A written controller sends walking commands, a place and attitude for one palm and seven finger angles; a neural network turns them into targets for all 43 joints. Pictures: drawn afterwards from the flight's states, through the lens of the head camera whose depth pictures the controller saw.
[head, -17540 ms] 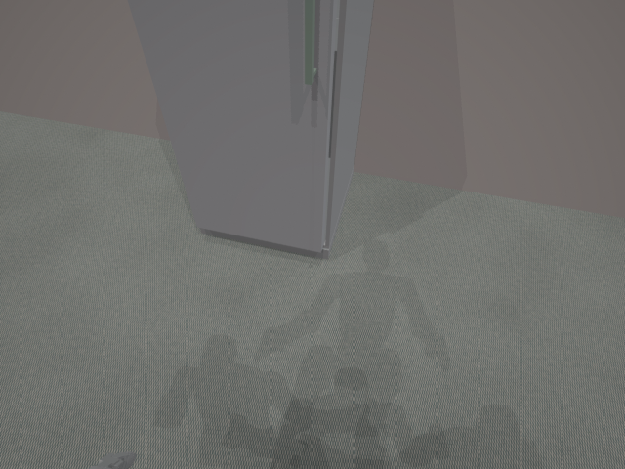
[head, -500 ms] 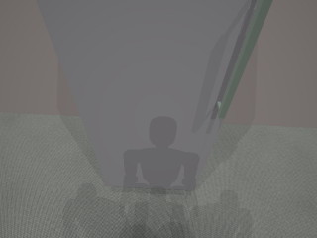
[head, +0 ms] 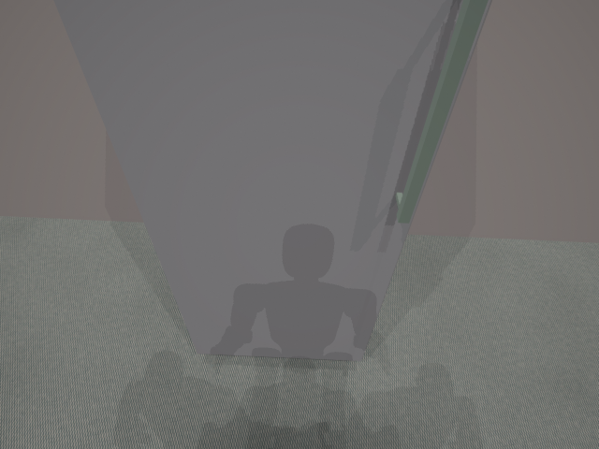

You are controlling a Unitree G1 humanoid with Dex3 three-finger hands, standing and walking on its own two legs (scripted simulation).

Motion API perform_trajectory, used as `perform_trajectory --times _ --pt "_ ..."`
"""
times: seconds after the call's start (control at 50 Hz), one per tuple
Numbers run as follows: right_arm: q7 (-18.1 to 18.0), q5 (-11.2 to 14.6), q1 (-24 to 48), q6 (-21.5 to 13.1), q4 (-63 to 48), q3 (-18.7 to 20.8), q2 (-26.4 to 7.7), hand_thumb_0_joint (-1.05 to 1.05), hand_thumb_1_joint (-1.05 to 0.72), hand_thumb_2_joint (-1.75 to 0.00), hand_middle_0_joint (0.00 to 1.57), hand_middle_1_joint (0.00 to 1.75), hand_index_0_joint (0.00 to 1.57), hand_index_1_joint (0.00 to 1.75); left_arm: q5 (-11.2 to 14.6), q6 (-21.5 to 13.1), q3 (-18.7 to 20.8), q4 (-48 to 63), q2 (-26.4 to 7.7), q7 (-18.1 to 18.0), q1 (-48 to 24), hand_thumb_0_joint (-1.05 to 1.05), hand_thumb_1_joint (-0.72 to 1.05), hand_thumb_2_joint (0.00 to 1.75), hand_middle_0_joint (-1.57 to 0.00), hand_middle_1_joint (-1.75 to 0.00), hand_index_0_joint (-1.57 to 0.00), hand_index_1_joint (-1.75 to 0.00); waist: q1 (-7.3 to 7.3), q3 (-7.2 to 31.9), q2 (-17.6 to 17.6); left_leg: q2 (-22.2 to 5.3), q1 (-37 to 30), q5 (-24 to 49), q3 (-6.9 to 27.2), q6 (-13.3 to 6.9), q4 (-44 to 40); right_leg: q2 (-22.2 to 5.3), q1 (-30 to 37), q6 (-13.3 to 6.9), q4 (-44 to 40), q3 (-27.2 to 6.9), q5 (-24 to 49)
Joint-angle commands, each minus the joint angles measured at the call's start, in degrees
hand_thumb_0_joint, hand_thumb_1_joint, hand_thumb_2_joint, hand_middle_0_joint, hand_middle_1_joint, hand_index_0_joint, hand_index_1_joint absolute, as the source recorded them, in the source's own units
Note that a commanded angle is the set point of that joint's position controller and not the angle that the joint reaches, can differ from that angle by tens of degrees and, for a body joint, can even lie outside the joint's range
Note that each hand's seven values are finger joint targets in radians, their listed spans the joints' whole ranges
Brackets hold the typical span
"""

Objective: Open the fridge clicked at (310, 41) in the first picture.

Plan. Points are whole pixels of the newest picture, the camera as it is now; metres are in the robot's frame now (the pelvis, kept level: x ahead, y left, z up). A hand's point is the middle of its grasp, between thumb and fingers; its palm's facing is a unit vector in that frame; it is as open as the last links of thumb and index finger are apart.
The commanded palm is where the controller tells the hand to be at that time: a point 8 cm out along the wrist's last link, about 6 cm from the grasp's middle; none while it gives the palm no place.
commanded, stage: look again from close up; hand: right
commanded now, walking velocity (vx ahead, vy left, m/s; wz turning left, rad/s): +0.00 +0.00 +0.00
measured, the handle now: (428, 123) +0.51 -0.14 +0.21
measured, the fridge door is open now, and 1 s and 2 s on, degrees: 0 0 0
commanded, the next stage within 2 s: raise the hand to about handle height in 0.86 s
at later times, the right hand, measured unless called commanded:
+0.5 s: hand out of the picture +0.08 -0.24 -0.15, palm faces -0.01 +0.94 -0.33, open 7.4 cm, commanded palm none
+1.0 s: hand out of the picture +0.10 -0.24 -0.14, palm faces +0.07 +0.95 -0.32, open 7.4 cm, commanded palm +0.11 -0.28 -0.06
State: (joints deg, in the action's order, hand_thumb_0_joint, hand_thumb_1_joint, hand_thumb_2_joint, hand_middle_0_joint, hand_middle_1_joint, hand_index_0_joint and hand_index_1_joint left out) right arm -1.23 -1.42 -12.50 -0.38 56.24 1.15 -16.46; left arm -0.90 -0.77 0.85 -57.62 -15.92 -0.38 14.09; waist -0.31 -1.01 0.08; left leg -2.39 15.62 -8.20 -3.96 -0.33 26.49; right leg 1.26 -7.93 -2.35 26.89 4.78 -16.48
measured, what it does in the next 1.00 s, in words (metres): stands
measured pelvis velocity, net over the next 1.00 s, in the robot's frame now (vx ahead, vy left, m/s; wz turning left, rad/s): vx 0.02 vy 0.01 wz -0.03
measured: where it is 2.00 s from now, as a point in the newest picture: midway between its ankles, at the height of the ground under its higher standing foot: outside the picture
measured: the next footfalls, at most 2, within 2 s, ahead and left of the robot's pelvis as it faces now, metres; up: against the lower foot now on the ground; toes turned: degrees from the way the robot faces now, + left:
none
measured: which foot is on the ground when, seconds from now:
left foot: down 0.00-1.00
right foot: down 0.00-1.00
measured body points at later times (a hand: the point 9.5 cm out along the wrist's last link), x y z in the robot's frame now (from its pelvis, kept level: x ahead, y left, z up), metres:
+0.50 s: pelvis +0.01 +0.00 +0.01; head +0.01 +0.00 +0.46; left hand +0.09 +0.29 -0.13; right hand +0.08 -0.29 -0.13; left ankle +0.07 +0.12 -0.74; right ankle -0.02 -0.09 -0.74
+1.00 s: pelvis +0.02 +0.01 +0.01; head +0.02 +0.01 +0.46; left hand +0.09 +0.30 -0.13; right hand +0.10 -0.28 -0.12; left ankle +0.07 +0.12 -0.74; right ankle -0.02 -0.09 -0.74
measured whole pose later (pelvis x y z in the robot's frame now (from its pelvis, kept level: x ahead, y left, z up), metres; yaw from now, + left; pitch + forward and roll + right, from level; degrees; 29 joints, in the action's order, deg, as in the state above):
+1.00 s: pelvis +0.02 +0.01 +0.01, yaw -1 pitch -2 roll -1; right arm 0.4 -0.1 -10.1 0.8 54.5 3.3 -18.3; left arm -0.3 -0.7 0.0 -59.5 -18.4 -0.1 10.3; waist -0.2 -2.4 -0.5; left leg -2.1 11.7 -7.1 -5.7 -0.9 21.2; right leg 1.2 -3.6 -1.3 19.3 3.0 -13.4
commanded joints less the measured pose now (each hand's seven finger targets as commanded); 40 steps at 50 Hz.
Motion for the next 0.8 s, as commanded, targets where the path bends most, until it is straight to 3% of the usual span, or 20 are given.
perform_trajectory --times 0.0,0.12,0.26,0.42,0.78 --pt "-0.25 0.30 1.49 -1.43 -3.41 1.79 -9.76 0.00 -0.90 -0.90 0.20 0.30 0.20 0.30 -0.06 -1.28 2.32 3.67 -10.87 -0.37 -1.69 0.00 0.90 0.90 -0.20 -0.30 -0.20 -0.30 0.12 -0.91 -1.14 -5.17 -5.44 -3.30 7.55 -1.95 -5.34 -7.95 -7.40 -0.38 -9.59 -9.23 -0.97" --pt "-0.16 0.37 2.28 -1.50 -2.22 1.39 -10.98 0.00 -0.90 -0.90 0.20 0.30 0.20 0.30 0.08 -1.25 2.11 2.61 -12.27 -0.14 -3.29 0.00 0.90 0.90 -0.20 -0.30 -0.20 -0.30 0.00 -0.26 0.31 -5.55 -5.98 -2.29 7.46 -1.77 -6.18 -8.16 -6.05 -0.13 -10.65 -9.51 0.08" --pt "-0.27 0.47 2.97 -1.77 -0.59 0.95 -11.77 0.00 -0.90 -0.90 0.20 0.30 0.20 0.30 0.26 -1.36 1.77 1.12 -13.05 -0.15 -4.70 0.00 0.90 0.90 -0.20 -0.30 -0.20 -0.30 -0.03 1.38 0.20 -6.07 -8.21 4.49 6.73 -1.71 -5.92 -8.44 -3.42 0.24 -10.37 -8.91 7.33" --pt "-0.21 0.52 4.19 -1.71 0.74 0.78 -12.35 0.00 -0.90 -0.90 0.20 0.30 0.20 0.30 0.24 -1.25 1.51 -0.24 -13.69 -0.18 -6.27 0.00 0.90 0.90 -0.20 -0.30 -0.20 -0.30 0.11 0.29 0.21 -6.36 -8.82 4.17 6.71 -1.53 -7.32 -8.49 -2.89 0.56 -11.83 -8.94 6.96" --pt "-0.18 0.55 6.54 -1.86 1.45 0.85 -13.26 0.00 -0.90 -0.90 0.20 0.30 0.20 0.30 0.28 -1.37 1.20 -1.82 -14.16 -0.26 -7.37 0.00 0.90 0.90 -0.20 -0.30 -0.20 -0.30 0.27 2.01 -0.44 -6.84 -12.11 9.39 6.48 -1.55 -8.42 -8.83 -0.88 0.93 -12.81 -8.82 11.37"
